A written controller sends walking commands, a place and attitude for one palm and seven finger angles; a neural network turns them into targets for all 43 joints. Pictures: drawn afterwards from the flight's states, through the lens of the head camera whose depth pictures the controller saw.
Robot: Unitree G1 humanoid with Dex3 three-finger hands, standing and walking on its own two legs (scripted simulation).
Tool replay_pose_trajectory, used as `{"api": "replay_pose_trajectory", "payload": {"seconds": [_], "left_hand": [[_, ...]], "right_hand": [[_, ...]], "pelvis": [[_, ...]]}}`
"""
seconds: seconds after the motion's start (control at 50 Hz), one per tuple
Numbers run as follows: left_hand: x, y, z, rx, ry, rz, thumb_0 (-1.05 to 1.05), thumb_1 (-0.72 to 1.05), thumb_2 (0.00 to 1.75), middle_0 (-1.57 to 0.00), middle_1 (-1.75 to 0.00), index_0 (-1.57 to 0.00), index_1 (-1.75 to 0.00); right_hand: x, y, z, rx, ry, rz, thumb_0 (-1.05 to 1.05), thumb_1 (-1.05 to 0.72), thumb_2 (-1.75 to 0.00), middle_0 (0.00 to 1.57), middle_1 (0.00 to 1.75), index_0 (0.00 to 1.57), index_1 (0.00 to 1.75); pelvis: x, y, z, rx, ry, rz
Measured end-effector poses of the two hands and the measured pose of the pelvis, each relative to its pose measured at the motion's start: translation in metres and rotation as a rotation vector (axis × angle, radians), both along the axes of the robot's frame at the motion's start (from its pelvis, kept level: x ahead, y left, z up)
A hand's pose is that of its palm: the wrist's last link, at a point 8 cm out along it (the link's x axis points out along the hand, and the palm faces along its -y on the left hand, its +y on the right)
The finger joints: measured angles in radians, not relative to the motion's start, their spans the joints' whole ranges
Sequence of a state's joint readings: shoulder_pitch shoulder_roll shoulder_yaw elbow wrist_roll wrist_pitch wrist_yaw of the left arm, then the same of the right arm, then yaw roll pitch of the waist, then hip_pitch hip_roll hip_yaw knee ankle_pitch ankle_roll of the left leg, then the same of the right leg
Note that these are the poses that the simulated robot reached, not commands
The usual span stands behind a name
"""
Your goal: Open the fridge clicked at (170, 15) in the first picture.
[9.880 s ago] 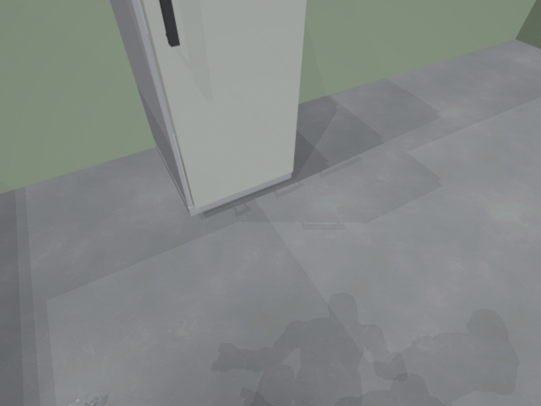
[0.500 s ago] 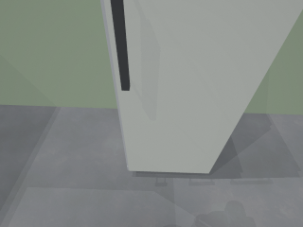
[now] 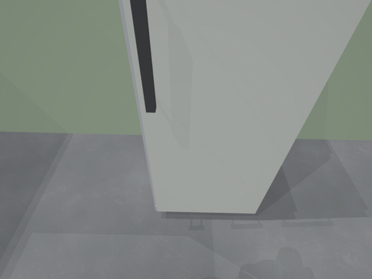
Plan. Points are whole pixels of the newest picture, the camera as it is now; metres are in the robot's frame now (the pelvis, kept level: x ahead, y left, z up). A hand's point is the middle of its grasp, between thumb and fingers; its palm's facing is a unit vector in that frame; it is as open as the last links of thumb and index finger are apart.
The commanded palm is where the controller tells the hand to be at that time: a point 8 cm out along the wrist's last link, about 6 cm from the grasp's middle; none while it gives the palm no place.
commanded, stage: look again from close up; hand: left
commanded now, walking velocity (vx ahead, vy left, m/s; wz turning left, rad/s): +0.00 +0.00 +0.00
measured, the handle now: (145, 43) +0.55 +0.13 +0.25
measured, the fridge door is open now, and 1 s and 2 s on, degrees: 0 0 0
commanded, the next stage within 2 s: none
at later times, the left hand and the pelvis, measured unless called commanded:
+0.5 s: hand out of the picture -0.01 +0.16 -0.18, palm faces +0.02 -0.98 -0.19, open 7.4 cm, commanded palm none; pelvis +0.00 +0.00 +0.00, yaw +0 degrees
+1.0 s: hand out of the picture +0.02 +0.18 -0.17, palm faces +0.00 -0.98 -0.21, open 7.4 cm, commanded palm none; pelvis +0.01 -0.01 +0.00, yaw +0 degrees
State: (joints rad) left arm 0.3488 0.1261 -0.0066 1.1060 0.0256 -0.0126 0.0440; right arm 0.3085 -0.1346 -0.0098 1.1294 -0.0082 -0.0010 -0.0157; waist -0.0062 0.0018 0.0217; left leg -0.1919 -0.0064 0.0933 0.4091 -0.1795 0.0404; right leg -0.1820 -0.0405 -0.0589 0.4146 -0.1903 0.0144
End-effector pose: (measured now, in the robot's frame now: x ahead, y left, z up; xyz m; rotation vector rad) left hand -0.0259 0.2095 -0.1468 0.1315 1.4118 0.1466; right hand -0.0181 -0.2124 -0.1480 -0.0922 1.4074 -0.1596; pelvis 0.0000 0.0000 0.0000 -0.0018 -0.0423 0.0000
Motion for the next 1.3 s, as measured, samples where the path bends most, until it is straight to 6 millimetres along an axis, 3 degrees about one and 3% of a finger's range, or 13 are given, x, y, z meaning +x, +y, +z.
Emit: {"api": "replay_pose_trajectory", "payload": {"seconds": [0.48,1.3], "left_hand": [[0.01,0.0,0.001,0.008,-0.006,-0.009,0.0,0.9,0.9,-0.2,-0.3,-0.2,-0.3],[0.057,0.023,0.009,0.058,-0.053,-0.043,0.0,0.9,0.9,-0.2,-0.3,-0.2,-0.3]], "right_hand": [[0.003,-0.007,0.0,-0.007,0.004,-0.002,0.01,-0.91,-0.9,0.2,0.3,0.19,0.3],[0.055,-0.035,0.009,-0.062,-0.054,0.051,0.01,-0.91,-0.9,0.2,0.3,0.2,0.3]], "pelvis": [[0.003,-0.005,0.0,0.0,0.008,-0.005],[0.022,-0.007,0.003,0.001,0.012,-0.003]]}}
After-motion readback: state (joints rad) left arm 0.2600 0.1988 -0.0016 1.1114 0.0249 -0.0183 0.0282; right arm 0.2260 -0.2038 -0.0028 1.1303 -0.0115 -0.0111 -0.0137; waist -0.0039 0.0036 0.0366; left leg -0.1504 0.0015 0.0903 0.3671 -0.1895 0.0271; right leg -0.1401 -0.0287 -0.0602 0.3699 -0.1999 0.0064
